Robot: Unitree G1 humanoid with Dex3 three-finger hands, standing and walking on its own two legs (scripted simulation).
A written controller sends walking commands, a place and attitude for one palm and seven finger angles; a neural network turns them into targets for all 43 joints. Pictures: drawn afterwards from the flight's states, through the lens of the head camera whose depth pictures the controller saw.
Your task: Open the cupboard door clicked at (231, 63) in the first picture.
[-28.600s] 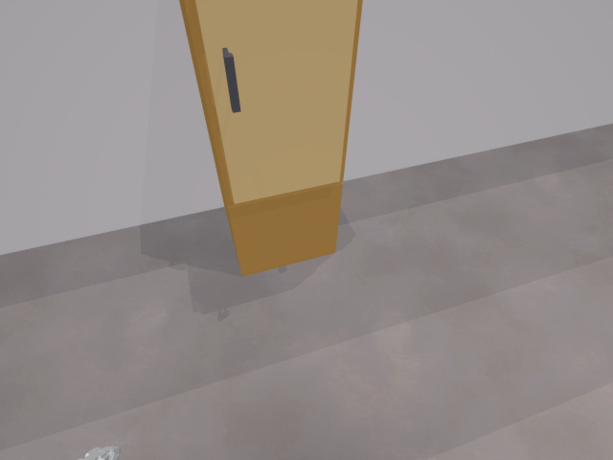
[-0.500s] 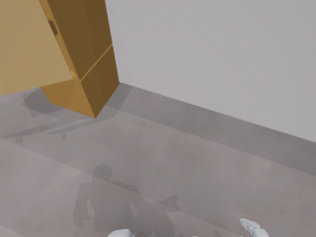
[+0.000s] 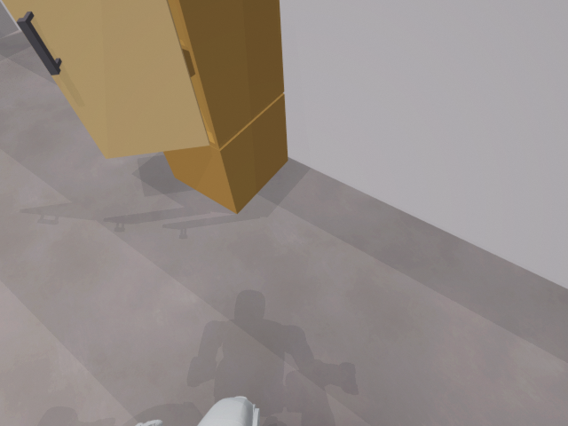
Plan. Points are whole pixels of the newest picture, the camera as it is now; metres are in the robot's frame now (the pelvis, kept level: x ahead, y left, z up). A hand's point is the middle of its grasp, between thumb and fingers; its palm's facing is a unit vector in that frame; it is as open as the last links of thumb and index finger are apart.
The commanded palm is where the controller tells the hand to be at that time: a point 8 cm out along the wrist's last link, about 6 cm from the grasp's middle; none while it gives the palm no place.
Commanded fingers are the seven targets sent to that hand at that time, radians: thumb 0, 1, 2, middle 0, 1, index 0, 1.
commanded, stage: turn to face it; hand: left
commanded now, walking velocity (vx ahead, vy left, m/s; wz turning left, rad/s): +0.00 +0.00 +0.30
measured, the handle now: (42, 43) +0.90 +0.62 +0.06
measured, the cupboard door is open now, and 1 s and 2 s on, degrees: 43 43 43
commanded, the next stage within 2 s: take the last steps up to it in 0.14 s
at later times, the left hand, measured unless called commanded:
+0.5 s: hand out of the picture +0.05 +0.21 -0.17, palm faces +0.22 -0.94 -0.25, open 7.4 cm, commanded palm none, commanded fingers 0.00 0.90 0.90 -0.20 -0.30 -0.20 -0.30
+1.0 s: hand out of the picture +0.01 +0.26 -0.20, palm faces +0.39 -0.90 -0.18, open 7.4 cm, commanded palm none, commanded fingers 0.00 0.90 0.90 -0.20 -0.30 -0.20 -0.30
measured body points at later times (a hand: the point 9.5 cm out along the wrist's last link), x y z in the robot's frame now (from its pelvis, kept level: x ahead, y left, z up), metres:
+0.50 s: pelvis +0.03 +0.00 -0.01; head +0.06 -0.01 +0.44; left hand +0.04 +0.26 -0.15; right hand +0.13 -0.22 -0.17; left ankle +0.01 +0.13 -0.74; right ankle +0.03 -0.12 -0.74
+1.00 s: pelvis +0.15 +0.12 -0.03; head +0.19 +0.14 +0.42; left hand +0.00 +0.30 -0.18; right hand +0.33 -0.07 -0.16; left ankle +0.19 +0.23 -0.74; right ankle +0.06 -0.07 -0.67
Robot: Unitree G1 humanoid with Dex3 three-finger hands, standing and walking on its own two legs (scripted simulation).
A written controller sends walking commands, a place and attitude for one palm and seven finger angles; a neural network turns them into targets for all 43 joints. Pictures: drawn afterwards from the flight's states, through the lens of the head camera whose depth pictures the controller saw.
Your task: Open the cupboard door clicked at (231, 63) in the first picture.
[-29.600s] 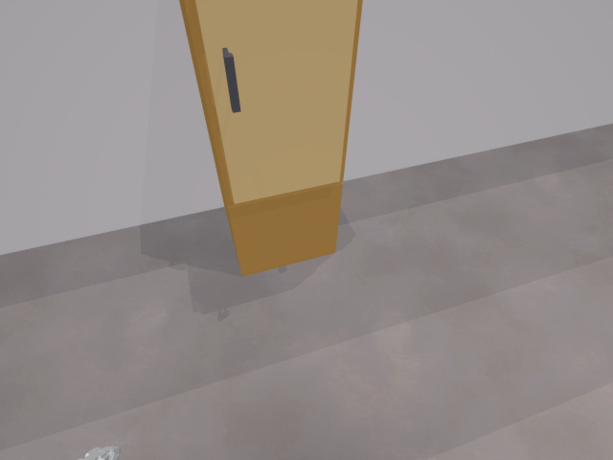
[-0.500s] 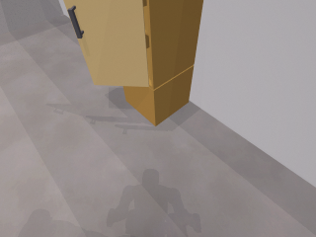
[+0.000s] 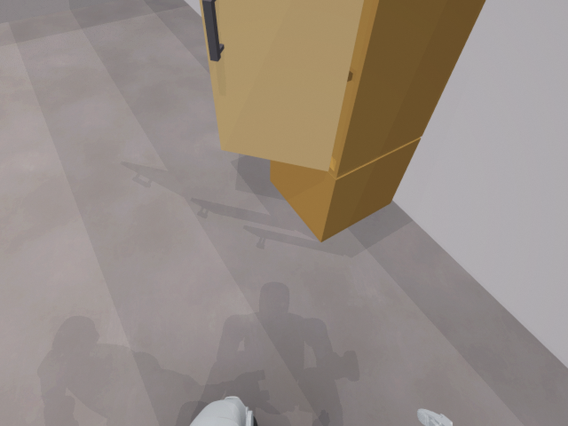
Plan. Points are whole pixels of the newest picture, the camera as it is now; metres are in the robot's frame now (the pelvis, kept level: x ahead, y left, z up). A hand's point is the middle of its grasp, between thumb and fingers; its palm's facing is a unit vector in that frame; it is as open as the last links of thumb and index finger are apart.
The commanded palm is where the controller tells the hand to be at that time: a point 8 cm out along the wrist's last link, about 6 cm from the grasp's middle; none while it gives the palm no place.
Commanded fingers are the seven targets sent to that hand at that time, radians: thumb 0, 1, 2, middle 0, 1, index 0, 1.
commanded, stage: take the last steps up to it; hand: left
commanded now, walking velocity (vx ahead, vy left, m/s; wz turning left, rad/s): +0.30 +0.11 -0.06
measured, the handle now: (215, 27) +0.88 +0.25 +0.09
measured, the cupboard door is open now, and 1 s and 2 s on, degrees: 43 43 43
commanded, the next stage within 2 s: come to a stop and stand still in 0.54 s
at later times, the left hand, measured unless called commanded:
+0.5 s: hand (187, 329) +0.27 +0.19 -0.13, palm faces +0.02 -0.98 -0.21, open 7.3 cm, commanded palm none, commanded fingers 0.00 0.90 0.90 -0.20 -0.30 -0.20 -0.30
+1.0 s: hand (145, 313) +0.29 +0.28 -0.16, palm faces +0.00 -0.98 -0.20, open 7.3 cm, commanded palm none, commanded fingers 0.00 0.90 0.90 -0.20 -0.30 -0.20 -0.30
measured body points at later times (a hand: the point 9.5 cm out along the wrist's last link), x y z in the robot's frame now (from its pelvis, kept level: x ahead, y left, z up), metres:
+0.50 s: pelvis +0.18 +0.02 +0.03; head +0.20 +0.00 +0.48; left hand +0.26 +0.24 -0.11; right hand +0.13 -0.21 -0.14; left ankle +0.14 +0.13 -0.65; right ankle +0.17 -0.08 -0.71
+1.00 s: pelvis +0.26 +0.09 +0.02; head +0.30 +0.11 +0.47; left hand +0.30 +0.33 -0.14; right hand +0.37 -0.14 -0.11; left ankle +0.34 +0.19 -0.71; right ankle +0.22 -0.04 -0.64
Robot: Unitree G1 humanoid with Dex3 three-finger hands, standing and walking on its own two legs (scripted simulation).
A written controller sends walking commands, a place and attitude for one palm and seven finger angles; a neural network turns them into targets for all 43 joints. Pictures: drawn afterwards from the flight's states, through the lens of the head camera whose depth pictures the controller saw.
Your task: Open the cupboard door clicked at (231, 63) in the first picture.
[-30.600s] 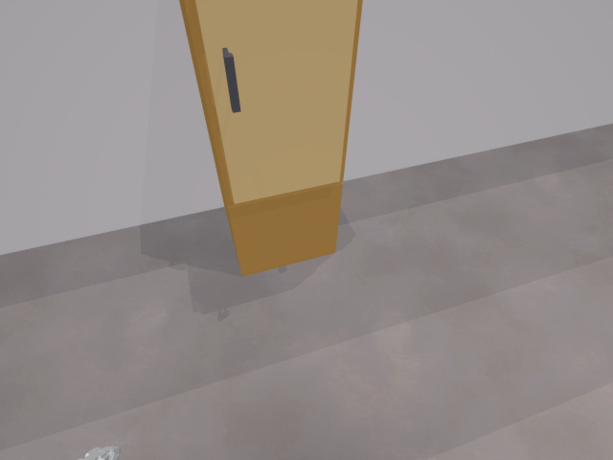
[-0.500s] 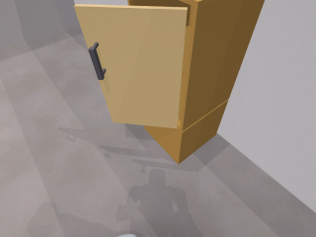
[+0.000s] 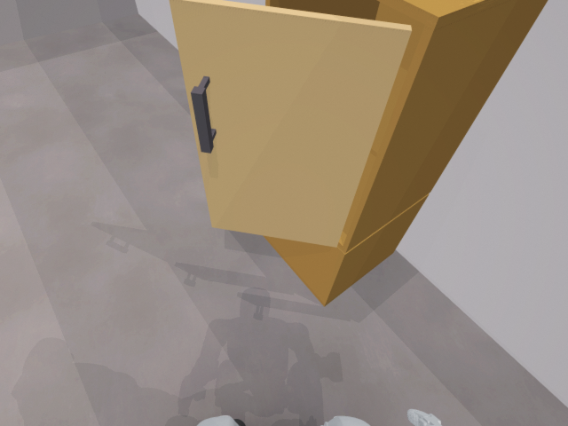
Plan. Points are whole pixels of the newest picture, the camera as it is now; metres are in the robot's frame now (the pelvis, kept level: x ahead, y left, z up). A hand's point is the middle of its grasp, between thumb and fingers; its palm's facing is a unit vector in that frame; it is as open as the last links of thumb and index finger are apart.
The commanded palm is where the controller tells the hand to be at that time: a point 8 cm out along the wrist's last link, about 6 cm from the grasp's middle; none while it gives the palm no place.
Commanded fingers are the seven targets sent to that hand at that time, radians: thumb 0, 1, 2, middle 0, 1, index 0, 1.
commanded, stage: come to a stop and stand still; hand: left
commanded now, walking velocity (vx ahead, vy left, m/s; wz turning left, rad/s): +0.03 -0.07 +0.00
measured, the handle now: (206, 115) +0.60 +0.20 +0.07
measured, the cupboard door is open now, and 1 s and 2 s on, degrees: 43 43 43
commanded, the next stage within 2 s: look again from close up in 0.60 s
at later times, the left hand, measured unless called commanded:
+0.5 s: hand out of the picture +0.02 +0.12 -0.17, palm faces +0.05 -0.98 -0.18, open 7.2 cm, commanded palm none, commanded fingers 0.00 0.90 0.90 -0.20 -0.30 -0.20 -0.30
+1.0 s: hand out of the picture +0.01 +0.13 -0.17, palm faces +0.04 -0.98 -0.22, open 7.4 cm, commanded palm none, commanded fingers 0.00 0.90 0.90 -0.20 -0.30 -0.20 -0.30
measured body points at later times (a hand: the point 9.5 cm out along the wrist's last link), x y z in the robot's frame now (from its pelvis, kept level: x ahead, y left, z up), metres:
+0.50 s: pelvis -0.01 -0.05 +0.00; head +0.01 -0.05 +0.45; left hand +0.01 +0.18 -0.16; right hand -0.03 -0.28 -0.15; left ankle +0.00 +0.07 -0.74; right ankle -0.03 -0.17 -0.74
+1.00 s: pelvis +0.00 -0.05 +0.00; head +0.01 -0.06 +0.45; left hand +0.01 +0.18 -0.15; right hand +0.02 -0.27 -0.16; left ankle +0.00 +0.07 -0.74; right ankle -0.03 -0.17 -0.74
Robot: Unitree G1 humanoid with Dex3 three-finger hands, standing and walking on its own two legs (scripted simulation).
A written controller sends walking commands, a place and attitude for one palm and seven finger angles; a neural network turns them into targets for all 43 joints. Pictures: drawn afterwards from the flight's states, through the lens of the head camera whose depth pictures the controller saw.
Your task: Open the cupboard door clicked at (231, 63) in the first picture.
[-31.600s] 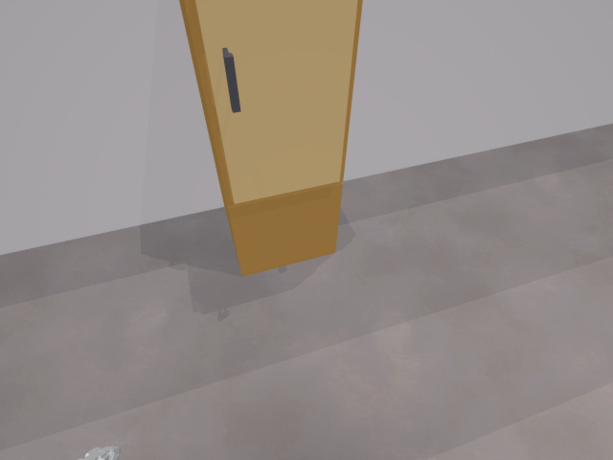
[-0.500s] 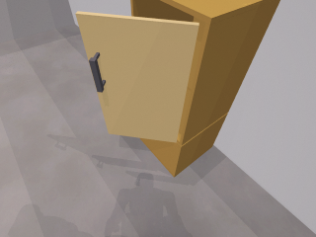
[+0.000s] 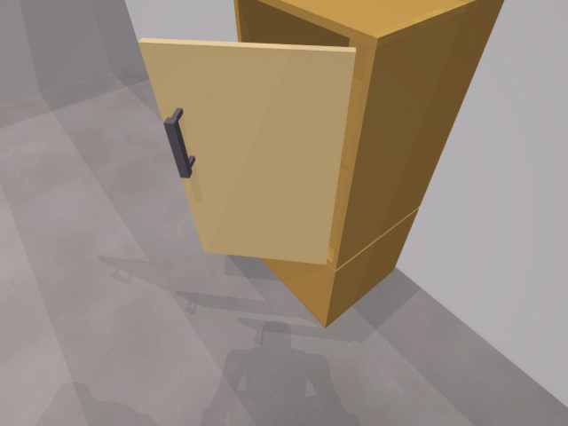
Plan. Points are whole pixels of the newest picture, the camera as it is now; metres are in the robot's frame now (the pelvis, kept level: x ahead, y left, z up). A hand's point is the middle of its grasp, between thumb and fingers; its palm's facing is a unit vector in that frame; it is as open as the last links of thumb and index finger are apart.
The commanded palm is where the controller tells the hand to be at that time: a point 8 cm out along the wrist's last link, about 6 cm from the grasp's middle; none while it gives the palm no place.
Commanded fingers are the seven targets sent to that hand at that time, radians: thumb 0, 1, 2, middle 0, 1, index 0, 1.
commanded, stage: look again from close up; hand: left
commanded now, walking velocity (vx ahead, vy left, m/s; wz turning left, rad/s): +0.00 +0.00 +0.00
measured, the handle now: (182, 143) +0.60 +0.24 +0.07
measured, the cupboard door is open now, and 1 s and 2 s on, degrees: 43 43 43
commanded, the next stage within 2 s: shuffle to correct the standing spot in 0.24 s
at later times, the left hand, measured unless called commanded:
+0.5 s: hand out of the picture +0.01 +0.18 -0.17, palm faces +0.01 -0.98 -0.19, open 7.4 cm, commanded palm none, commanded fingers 0.00 0.90 0.90 -0.20 -0.30 -0.20 -0.30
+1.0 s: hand out of the picture +0.05 +0.26 -0.19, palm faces +0.04 -0.97 -0.25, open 7.3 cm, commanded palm none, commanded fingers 0.00 0.90 0.90 -0.20 -0.30 -0.20 -0.30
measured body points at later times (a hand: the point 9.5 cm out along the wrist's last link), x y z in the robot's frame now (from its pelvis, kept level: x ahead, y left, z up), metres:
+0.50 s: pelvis +0.01 +0.00 +0.00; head +0.02 +0.00 +0.45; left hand +0.01 +0.23 -0.16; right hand +0.02 -0.23 -0.16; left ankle +0.00 +0.12 -0.73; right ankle -0.03 -0.12 -0.73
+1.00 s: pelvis +0.04 +0.06 -0.02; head +0.08 +0.07 +0.43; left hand +0.05 +0.31 -0.17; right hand +0.08 -0.18 -0.16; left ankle +0.04 +0.14 -0.74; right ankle -0.03 -0.12 -0.73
